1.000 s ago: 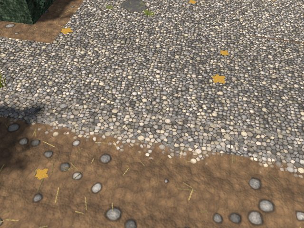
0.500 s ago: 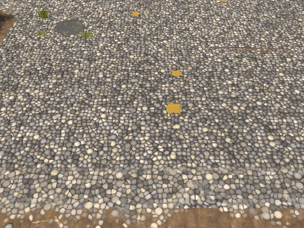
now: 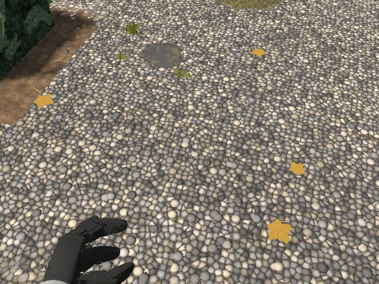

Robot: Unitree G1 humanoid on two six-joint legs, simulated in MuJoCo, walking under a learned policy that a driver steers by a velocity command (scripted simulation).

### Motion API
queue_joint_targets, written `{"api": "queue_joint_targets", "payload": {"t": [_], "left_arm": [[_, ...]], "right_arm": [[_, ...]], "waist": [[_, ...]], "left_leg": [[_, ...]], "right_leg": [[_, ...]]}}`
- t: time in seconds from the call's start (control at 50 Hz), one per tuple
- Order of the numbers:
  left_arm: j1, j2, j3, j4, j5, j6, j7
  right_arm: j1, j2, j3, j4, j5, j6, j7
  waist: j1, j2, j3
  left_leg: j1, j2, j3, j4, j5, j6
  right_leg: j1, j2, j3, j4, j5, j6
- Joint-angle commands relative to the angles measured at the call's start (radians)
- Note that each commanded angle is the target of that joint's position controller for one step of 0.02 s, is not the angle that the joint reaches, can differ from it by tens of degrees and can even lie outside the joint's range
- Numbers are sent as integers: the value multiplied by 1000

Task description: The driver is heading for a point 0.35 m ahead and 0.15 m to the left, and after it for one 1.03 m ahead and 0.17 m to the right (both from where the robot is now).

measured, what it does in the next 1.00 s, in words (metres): walks ahead: right foot, then left foot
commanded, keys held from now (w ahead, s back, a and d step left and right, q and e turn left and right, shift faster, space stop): w+q+shift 0.24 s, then w+e+shift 0.76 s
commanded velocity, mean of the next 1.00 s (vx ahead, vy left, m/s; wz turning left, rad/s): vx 1.00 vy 0.00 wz -0.08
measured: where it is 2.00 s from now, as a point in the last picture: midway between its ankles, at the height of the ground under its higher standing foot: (160, 114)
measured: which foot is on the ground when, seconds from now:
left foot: down 0.00-0.08, up 0.10-0.50, down 0.52-0.96, up 0.98-1.00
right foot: up 0.00-0.08, down 0.10-0.50, up 0.52-0.94, down 0.96-1.00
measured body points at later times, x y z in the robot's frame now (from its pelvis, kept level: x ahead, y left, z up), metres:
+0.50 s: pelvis +0.45 +0.00 -0.02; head +0.48 +0.01 +0.43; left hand +0.23 +0.19 -0.13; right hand +0.80 -0.07 -0.04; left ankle +0.57 +0.13 -0.72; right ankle +0.27 -0.20 -0.73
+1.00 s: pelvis +0.91 +0.05 -0.05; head +0.93 +0.04 +0.40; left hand +1.10 +0.30 -0.14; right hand +0.90 -0.23 -0.18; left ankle +0.64 +0.17 -0.62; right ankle +1.02 +0.02 -0.74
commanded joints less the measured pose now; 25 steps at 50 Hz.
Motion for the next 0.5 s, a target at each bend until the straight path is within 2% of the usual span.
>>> {"api": "queue_joint_targets", "payload": {"t": [0.02,0.04,0.06,0.08,0.1,0.12,0.14,0.16,0.18,0.2,0.22,0.24,0.26,0.28,0.3,0.34,0.38,0.4,0.42,0.44,0.46,0.48,0.5], "left_arm": [[-56,104,34,-67,-12,-13,8],[-9,132,47,-53,-11,-18,15],[100,184,70,-23,-14,-24,26],[292,226,93,21,-16,-30,38],[533,295,126,67,3,-34,59],[596,363,143,82,52,-33,66],[473,376,159,75,38,-23,53],[356,242,139,47,30,-15,47],[327,177,124,60,21,-11,41],[381,153,117,98,24,-10,37],[405,146,113,134,21,-15,41],[425,122,109,166,10,-25,34],[455,90,100,196,2,-39,24],[465,82,97,214,-3,-52,14],[463,97,99,221,-4,-63,10],[446,142,108,234,-7,-71,9],[450,168,112,249,-22,-64,8],[471,183,113,258,-31,-61,5],[504,211,118,274,-29,-58,1],[516,246,125,287,-24,-55,0],[533,272,130,300,-24,-53,2],[545,299,135,312,-22,-47,8],[528,309,136,313,-28,-39,14]], "right_arm": [[-14,-190,-56,-67,-1,-11,-4],[-25,-203,-60,-73,-3,-11,-8],[-44,-230,-66,-79,-11,-13,-8],[-106,-260,-72,-94,-13,-17,-3],[-160,-195,-55,-125,-15,-31,-2],[-132,-12,-8,-179,15,-36,-6],[-65,-50,9,-216,26,-25,-8],[-154,-117,0,-186,-4,-3,-13],[-209,-126,-3,-190,-22,7,0],[-289,-114,-4,-197,-38,15,16],[-275,-82,4,-226,-42,27,33],[-295,-59,14,-242,-43,43,44],[-328,-33,26,-268,-49,48,52],[-344,-12,37,-286,-50,50,56],[-365,-9,45,-303,-54,47,57],[-429,-40,52,-339,-53,41,60],[-515,-53,67,-364,-52,30,77],[-534,-40,75,-361,-49,24,82],[-556,-39,80,-361,-47,17,80],[-549,-50,78,-355,-46,14,72],[-515,-74,69,-340,-51,11,57],[-395,-107,52,-306,-58,6,39],[-193,-141,33,-242,-63,1,21]], "waist": [[20,60,20],[43,67,-20],[101,61,-102],[226,54,-203],[334,4,-328],[285,-273,-404],[187,-424,-436],[194,-216,-259],[190,-93,-148],[208,-22,-79],[172,-86,-75],[159,-111,-42],[154,-109,-25],[137,-91,-6],[126,-77,8],[100,-76,67],[99,-49,107],[110,-40,110],[119,-39,121],[109,-53,105],[88,-64,54],[27,-88,-37],[-78,-91,-136]], "left_leg": [[-188,172,-193,-48,542,66],[-144,177,-205,30,652,43],[-109,175,-199,172,774,19],[-170,150,-177,390,773,-3],[-328,113,-125,687,572,-12],[-646,18,-17,988,-200,-27],[-792,75,44,1121,-134,-20],[-835,154,84,1132,-12,-22],[-816,188,110,1078,51,-34],[-789,219,112,1038,59,-41],[-794,235,114,1032,61,-50],[-803,265,115,1031,64,-55],[-813,265,101,1021,68,-53],[-824,254,84,991,78,-52],[-818,236,64,930,110,-52],[-812,214,73,755,184,-61],[-654,215,207,484,290,-61],[-542,211,261,428,328,-59],[-484,201,279,385,320,-54],[-438,186,277,349,284,-48],[-373,151,283,327,229,-40],[-230,117,276,308,159,-33],[13,119,254,247,173,-28]], "right_leg": [[307,114,-107,-168,64,-14],[382,139,-99,-202,21,-21],[501,162,-94,-198,-70,-35],[713,138,-88,-190,-125,-48],[971,-8,34,-145,-365,-75],[1187,-303,471,-276,-702,-120],[1139,-371,841,-443,-861,-195],[984,-301,656,-446,-904,-185],[849,-247,448,-429,-689,-168],[771,-188,273,-423,-436,-134],[735,-182,218,-435,-392,-143],[690,-170,161,-456,-331,-135],[664,-151,129,-469,-253,-137],[639,-142,93,-485,-171,-146],[606,-134,60,-514,-127,-158],[553,-109,-21,-577,-74,-180],[478,-72,-93,-678,-16,-180],[441,-68,-97,-711,74,-190],[469,-83,-98,-702,205,-201],[533,-94,-109,-651,383,-200],[611,-94,-127,-550,631,-193],[647,-95,-131,-365,783,-182],[571,-65,-145,-102,744,-168]]}}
